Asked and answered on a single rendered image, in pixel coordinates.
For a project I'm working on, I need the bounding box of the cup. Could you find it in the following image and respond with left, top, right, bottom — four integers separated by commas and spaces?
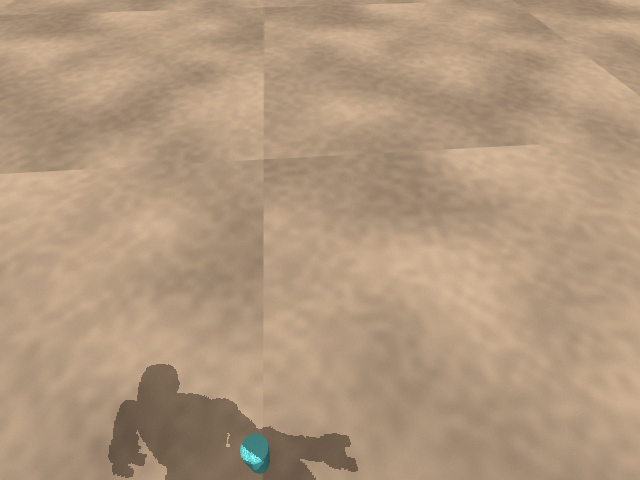
240, 434, 270, 474

